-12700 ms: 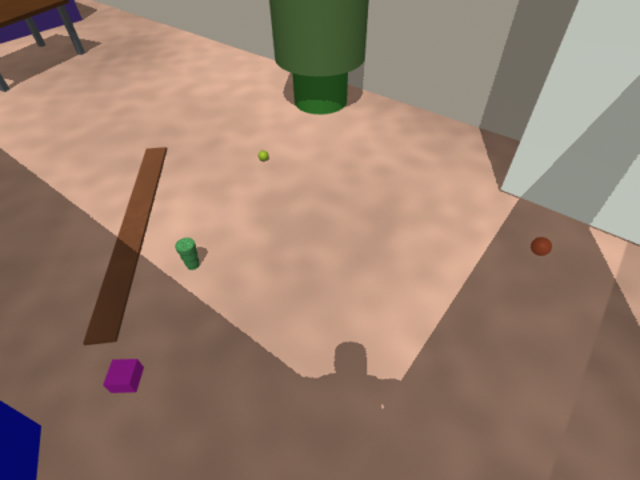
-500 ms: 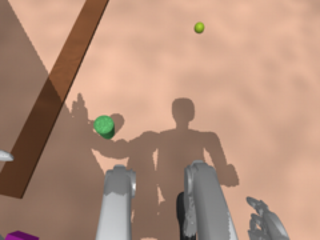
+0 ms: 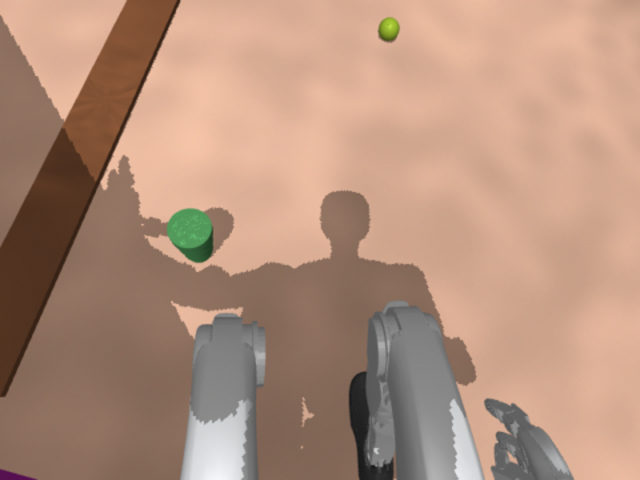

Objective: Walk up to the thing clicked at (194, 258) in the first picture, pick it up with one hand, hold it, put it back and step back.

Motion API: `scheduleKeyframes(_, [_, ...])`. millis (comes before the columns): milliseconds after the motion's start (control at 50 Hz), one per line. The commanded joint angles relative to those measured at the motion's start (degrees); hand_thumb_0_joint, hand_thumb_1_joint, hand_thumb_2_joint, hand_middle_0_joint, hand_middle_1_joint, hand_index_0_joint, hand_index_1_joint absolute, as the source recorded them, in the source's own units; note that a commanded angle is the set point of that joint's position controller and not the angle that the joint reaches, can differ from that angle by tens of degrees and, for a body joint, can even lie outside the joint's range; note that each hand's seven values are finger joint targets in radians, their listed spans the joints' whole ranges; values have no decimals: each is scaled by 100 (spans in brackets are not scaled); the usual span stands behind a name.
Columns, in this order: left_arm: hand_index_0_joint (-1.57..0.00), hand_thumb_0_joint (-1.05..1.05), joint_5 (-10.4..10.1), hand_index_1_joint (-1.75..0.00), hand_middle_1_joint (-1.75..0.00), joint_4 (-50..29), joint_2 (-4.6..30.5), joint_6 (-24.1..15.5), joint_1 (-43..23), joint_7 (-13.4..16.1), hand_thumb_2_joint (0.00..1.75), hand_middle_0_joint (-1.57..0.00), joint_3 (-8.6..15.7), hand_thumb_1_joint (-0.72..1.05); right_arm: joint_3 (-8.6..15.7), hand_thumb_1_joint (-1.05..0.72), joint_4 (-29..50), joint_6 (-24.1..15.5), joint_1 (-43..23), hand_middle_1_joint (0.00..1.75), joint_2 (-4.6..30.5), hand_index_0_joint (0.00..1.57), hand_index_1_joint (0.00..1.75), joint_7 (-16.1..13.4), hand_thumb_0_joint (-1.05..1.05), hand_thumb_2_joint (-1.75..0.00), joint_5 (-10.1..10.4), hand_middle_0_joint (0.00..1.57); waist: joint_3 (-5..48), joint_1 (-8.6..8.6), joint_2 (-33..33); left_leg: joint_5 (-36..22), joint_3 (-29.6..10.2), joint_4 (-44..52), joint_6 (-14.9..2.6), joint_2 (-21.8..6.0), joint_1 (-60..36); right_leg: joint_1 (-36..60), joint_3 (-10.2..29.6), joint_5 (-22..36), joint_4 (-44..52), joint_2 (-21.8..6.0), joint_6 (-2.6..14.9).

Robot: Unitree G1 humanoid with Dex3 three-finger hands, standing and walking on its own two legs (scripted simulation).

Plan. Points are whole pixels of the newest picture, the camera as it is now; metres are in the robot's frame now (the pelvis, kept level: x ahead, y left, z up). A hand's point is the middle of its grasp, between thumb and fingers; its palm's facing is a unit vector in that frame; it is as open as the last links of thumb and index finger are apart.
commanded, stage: go down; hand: left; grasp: from the side
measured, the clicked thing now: (195, 240) +0.50 +0.20 -0.33
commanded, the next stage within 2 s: approach in 0.42 s
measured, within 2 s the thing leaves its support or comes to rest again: neither
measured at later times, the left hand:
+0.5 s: hand out of the picture +0.42 +0.40 +0.00, palm faces +0.22 -0.97 -0.09, open 16.8 cm
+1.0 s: hand (75, 236) +0.44 +0.34 -0.16, palm faces +0.15 -0.99 +0.02, open 17.4 cm
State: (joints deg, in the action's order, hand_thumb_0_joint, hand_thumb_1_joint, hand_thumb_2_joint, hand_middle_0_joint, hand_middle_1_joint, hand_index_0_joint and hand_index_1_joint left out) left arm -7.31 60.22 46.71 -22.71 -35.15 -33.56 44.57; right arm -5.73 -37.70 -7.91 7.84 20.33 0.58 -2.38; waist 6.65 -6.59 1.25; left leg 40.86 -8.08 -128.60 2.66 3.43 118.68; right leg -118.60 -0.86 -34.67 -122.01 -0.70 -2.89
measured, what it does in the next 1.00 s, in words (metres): lowers itself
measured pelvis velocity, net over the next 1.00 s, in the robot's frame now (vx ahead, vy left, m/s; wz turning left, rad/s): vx -0.01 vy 0.01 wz -0.07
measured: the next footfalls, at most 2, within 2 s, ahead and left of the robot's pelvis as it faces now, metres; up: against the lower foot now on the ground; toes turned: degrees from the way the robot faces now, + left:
none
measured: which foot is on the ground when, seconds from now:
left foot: down 0.00-1.00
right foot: down 0.00-1.00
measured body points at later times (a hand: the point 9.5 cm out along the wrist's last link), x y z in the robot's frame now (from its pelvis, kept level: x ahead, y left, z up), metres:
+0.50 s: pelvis +0.00 +0.01 -0.02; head +0.19 +0.08 +0.38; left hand +0.40 +0.46 +0.01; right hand +0.12 -0.27 -0.11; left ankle +0.08 +0.13 -0.36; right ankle +0.12 -0.14 -0.35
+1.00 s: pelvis -0.01 +0.01 -0.08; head +0.23 +0.13 +0.29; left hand +0.43 +0.39 -0.16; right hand +0.13 -0.26 -0.14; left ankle +0.08 +0.13 -0.36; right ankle +0.12 -0.14 -0.35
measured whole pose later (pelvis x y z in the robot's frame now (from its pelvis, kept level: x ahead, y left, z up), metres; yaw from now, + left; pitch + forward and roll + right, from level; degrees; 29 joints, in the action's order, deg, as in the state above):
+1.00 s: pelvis -0.01 +0.01 -0.08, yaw -4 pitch +24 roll -11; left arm -7.7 74.4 47.7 -41.5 -41.5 -30.4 41.7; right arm -15.6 -35.1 -4.9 0.9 22.0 4.3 -9.1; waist -5.1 -12.0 7.1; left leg 41.2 -11.9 -144.4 2.0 4.7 127.5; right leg -125.0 -3.5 -33.8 -133.4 0.5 -3.0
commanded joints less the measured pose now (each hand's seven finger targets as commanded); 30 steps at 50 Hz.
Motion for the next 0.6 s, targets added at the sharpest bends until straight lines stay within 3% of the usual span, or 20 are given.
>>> scheduleKeyframes(0, [-2, 0, -135, -10, -11, -984, 2146, -339, -1267, 22, 11, -2, 231, -41, 502, -90, 233, -134, 767, 30, 1340, 20, 30, -101, 0, -90, 20, 20, 3324, 174, -1336, -726, 571, 1843, -403, -194, -2083, 1861, -462, 352, 984, 8, 489])
scheduleKeyframes(20, [-3, 0, -129, -10, -11, -1245, 2457, -368, -1450, 42, 11, -2, 369, -40, 501, -89, 329, -132, 693, 30, 1394, 20, 30, -104, 0, -90, 21, 20, 3335, 229, -1549, -607, 544, 1894, -397, -206, -2091, 1809, -475, 273, 917, 6, 494])
scheduleKeyframes(40, [-2, 0, -105, -9, -10, -1118, 2433, -354, -1364, 54, 11, -2, 394, -38, 504, -89, 319, -115, 732, 30, 1426, 20, 30, -105, 0, -90, 18, 20, 3420, 241, -1604, -739, 487, 1926, -367, -214, -2280, 1774, -496, 411, 846, -8, 500])
scheduleKeyframes(80, [-3, 0, -98, -10, -11, -1082, 2186, -354, -1577, 17, 11, -2, 124, -38, 494, -89, 238, -97, 754, 30, 1400, 20, 30, -92, 0, -90, 37, 20, 3151, 75, -1611, -375, 404, 1962, -370, -218, -2153, 1505, -535, 143, 824, -12, 500])
scheduleKeyframes(100, [-2, 0, -133, -10, -11, -1138, 2390, -367, -1598, 45, 12, -2, 319, -38, 497, -89, 319, -105, 723, 30, 1426, 20, 30, -94, 0, -90, 31, 20, 3209, 126, -1445, -333, 449, 1894, -398, -210, -2045, 1632, -521, 100, 880, 0, 476])
scheduleKeyframes(120, [-2, 0, -154, -10, -11, -1081, 2368, -384, -1527, 48, 11, -2, 350, -39, 475, -89, 312, -101, 706, 30, 1414, 20, 30, -93, 0, -90, 38, 20, 3192, 150, -1448, -369, 458, 1867, -400, -212, -2016, 1594, -525, 132, 848, -3, 477])
scheduleKeyframes(160, [-2, 0, -127, -10, -10, -1144, 2484, -410, -1571, 35, 11, -2, 376, -38, 465, -89, 317, -88, 728, 30, 1432, 20, 30, -80, 0, -90, 10, 20, 3388, 172, -1551, -558, 491, 1790, -387, -190, -2079, 1653, -499, 251, 783, -5, 493])
scheduleKeyframes(220, [-2, 0, -121, -10, -11, -973, 2327, -398, -1556, 18, 12, -2, 253, -38, 456, -89, 257, -65, 769, 30, 1420, 20, 30, -79, 0, -90, 21, 20, 3215, 112, -1460, -536, 472, 1754, -394, -179, -2020, 1520, -509, 218, 801, -11, 493])
scheduleKeyframes(260, [-2, 0, -137, -9, -10, -1058, 2466, -426, -1621, 34, 12, -2, 367, -36, 440, -89, 320, -58, 743, 30, 1439, 20, 30, -78, 0, -90, 3, 20, 3321, 126, -1517, -699, 513, 1675, -392, -169, -2007, 1635, -497, 330, 756, -13, 493])
scheduleKeyframes(280, [-2, 0, -131, -10, -11, -1166, 2506, -442, -1677, 25, 12, -2, 312, -38, 461, -89, 319, -50, 716, 30, 1449, 20, 30, -81, 0, -90, 13, 20, 3299, 151, -1549, -534, 509, 1718, -400, -173, -1982, 1550, -484, 198, 775, -13, 496])
scheduleKeyframes(300, [-2, 0, -140, -10, -11, -826, 2122, -409, -1489, -20, 12, -2, 114, -37, 446, -89, 123, -28, 867, 30, 1401, 20, 30, -65, 0, -90, 15, 20, 3141, 88, -1531, -490, 448, 1757, -376, -179, -2099, 1376, -514, 170, 762, -15, 502])
scheduleKeyframes(360, [-2, 0, -130, -10, -11, -1226, 2629, -462, -1669, 22, 12, -2, 422, -38, 471, -89, 278, -15, 767, 30, 1516, 20, 30, -79, 0, -90, 11, 20, 3469, 222, -1811, -811, 379, 1735, -326, -191, -2413, 1320, -507, 425, 594, -36, 530])
scheduleKeyframes(380, [-2, 0, -137, -10, -11, -1186, 2449, -467, -1688, 10, 12, -2, 321, -37, 449, -89, 245, 12, 810, 30, 1495, 20, 30, -71, 0, -90, 9, 20, 3414, 150, -1906, -933, 345, 1752, -303, -186, -2465, 1283, -526, 517, 548, -45, 540])
scheduleKeyframes(460, [-2, 0, -183, -10, -11, -879, 2282, -497, -1551, -28, 13, -1, 308, -36, 418, -89, 214, 26, 815, 30, 1463, 20, 30, -54, 0, -90, 2, 20, 3128, 63, -1572, -842, 363, 1633, -343, -166, -2162, 1268, -527, 400, 597, -38, 517])
scheduleKeyframes(500, [-2, 0, -167, -15, -13, -1050, 2435, -555, -1785, -34, 16, -3, 317, -40, 429, -91, 228, 39, 765, 30, 1500, 20, 30, -51, 0, -90, -24, 20, 3138, 78, -1696, -674, 347, 1645, -347, -172, -2187, 1183, -502, 301, 594, -41, 518])
scheduleKeyframes(520, [-4, 0, -162, -7, -6, -989, 2503, -563, -1725, -33, 8, -6, 405, -48, 421, -89, 289, 32, 744, 30, 1507, 20, 30, -52, 0, -90, -34, 20, 3181, 57, -1644, -701, 359, 1594, -353, -171, -2160, 1260, -507, 318, 597, -34, 504])
scheduleKeyframes(540, [-5, 0, -190, -7, -7, -781, 2294, -585, -1611, -71, 2, -6, 310, -46, 393, -89, 265, 34, 731, 30, 1489, 20, 30, -42, 0, -90, -37, 20, 3010, 15, -1545, -682, 355, 1553, -355, -176, -2029, 1221, -527, 294, 564, -34, 501])
scheduleKeyframes(560, [-5, 0, -230, -7, -7, -579, 1979, -621, -1590, -134, 2, -6, 122, -48, 375, -89, 241, 32, 716, 30, 1474, 20, 30, -23, 0, -90, -44, 20, 2843, -136, -1398, -545, 335, 1495, -374, -170, -1871, 1127, -559, 195, 580, -22, 490])
scheduleKeyframes(580, [-5, 0, -314, -7, -7, -500, 1955, -680, -1536, -161, 1, -6, 188, -48, 352, -89, 293, 7, 637, 30, 1516, 20, 30, -21, 0, -90, -50, 20, 2693, -113, -1299, -551, 295, 1461, -374, -169, -1795, 1031, -574, 208, 533, -14, 493])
